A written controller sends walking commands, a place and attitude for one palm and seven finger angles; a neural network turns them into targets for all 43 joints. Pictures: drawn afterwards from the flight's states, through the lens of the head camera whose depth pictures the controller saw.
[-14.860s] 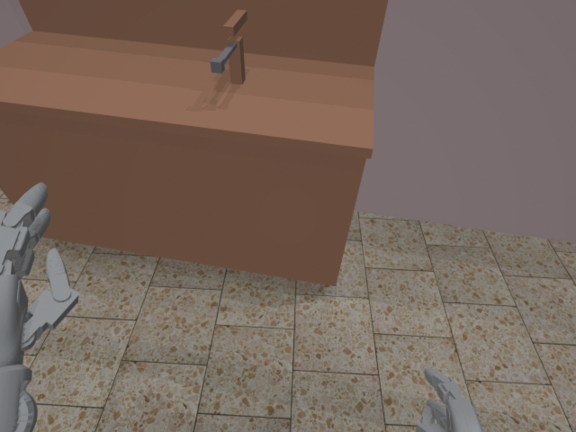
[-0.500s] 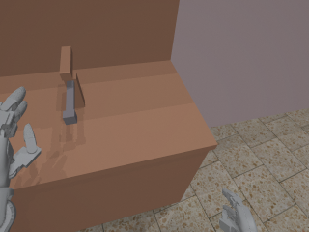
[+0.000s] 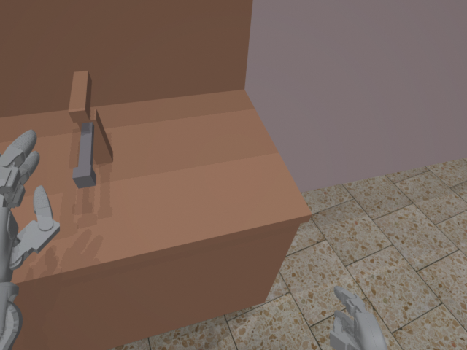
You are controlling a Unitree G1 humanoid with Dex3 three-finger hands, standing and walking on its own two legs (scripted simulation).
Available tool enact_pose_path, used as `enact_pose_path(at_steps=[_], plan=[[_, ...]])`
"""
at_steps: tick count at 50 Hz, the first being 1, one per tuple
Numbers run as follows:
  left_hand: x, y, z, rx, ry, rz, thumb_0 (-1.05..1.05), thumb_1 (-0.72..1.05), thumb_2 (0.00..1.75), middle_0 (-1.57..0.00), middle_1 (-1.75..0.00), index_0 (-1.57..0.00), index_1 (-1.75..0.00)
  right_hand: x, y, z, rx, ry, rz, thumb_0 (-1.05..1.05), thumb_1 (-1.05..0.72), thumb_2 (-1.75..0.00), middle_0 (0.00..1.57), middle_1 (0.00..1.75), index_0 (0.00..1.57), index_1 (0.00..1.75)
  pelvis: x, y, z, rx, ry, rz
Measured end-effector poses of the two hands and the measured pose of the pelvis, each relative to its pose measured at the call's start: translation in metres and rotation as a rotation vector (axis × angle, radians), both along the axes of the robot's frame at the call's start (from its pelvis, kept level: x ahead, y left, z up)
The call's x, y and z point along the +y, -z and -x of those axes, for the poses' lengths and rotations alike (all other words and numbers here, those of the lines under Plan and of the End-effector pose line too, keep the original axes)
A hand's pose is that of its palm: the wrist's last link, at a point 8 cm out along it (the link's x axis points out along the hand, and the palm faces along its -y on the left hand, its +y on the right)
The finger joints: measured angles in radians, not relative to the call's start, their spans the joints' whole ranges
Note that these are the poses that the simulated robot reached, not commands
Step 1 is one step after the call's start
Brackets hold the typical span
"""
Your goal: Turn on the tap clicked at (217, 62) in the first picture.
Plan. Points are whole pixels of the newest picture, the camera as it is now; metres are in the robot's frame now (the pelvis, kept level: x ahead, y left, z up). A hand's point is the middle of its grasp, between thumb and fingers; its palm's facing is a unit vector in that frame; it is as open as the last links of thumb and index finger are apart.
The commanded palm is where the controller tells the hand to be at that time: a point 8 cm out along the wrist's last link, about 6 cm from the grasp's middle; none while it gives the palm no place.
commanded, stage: shuffle to correct the standing spot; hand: left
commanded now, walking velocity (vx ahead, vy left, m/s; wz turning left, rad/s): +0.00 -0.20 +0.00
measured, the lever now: (84, 176) +0.36 +0.29 +0.09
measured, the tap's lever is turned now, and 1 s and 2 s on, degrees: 0 0 0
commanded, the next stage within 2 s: come to a stop and stand still in 0.12 s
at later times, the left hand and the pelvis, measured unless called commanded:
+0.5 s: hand (73, 228) +0.23 +0.23 +0.15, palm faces +0.37 -0.84 -0.40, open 7.4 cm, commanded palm +0.17 +0.26 +0.17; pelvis +0.01 -0.02 +0.00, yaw +1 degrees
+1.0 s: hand (9, 221) +0.22 +0.30 +0.16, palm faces +0.44 -0.82 -0.37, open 7.4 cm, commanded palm +0.16 +0.32 +0.17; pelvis +0.00 +0.03 +0.00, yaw +0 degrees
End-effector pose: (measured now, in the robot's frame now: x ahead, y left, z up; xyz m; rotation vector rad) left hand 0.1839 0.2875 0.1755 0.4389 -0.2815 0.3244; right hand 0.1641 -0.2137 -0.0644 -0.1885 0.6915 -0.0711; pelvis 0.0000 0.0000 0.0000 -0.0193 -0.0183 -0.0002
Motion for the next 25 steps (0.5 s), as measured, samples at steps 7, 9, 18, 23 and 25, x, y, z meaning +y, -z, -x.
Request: enact_pose_path(at_steps=[7,9,18,23,25], plan=[[-0.018,0.002,-0.002,0.034,0.007,-0.004,0.01,0.89,0.9,-0.21,-0.31,-0.21,-0.3,-0.026,0.004,-0.001,0.007,0.023,0.008,0.01,-0.9,-0.9,0.2,0.3,0.2,0.3,-0.018,0.002,-0.002,0.006,0.003,0.004],[-0.023,0.003,-0.002,0.042,0.008,-0.003,0.01,0.89,0.9,-0.21,-0.31,-0.21,-0.3,-0.034,0.005,-0.001,0.01,0.032,0.016,0.01,-0.9,-0.9,0.2,0.3,0.2,0.3,-0.022,0.003,-0.002,0.007,0.003,0.004],[-0.034,0.007,-0.002,0.053,-0.003,0.013,0.01,0.89,0.9,-0.21,-0.31,-0.21,-0.3,-0.058,0.01,0.002,0.034,0.067,0.047,0.01,-0.9,-0.9,0.2,0.3,0.2,0.3,-0.03,0.007,-0.007,0.011,-0.013,0.008],[-0.024,0.008,-0.003,0.074,-0.032,0.004,0.01,0.88,0.9,-0.21,-0.31,-0.21,-0.3,-0.053,0.013,0.0,0.057,0.065,0.053,0.01,-0.91,-0.9,0.2,0.3,0.2,0.3,-0.024,0.004,-0.012,0.008,-0.017,0.002],[-0.019,0.007,-0.003,0.077,-0.043,-0.002,0.01,0.88,0.9,-0.21,-0.31,-0.21,-0.3,-0.047,0.013,-0.002,0.061,0.059,0.05,0.01,-0.91,-0.9,0.2,0.3,0.2,0.3,-0.02,0.003,-0.014,0.005,-0.016,-0.001]])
